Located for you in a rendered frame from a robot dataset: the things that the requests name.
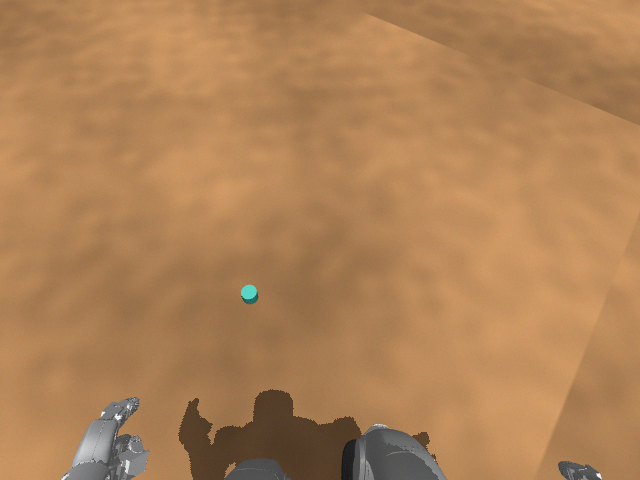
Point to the right robot hand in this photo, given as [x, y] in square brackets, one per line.
[574, 471]

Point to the left robot arm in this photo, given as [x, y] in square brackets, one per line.
[88, 471]

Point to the right robot foot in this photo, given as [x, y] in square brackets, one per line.
[347, 460]

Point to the tin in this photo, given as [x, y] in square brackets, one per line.
[249, 294]

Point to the left robot hand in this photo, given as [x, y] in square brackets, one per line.
[100, 443]

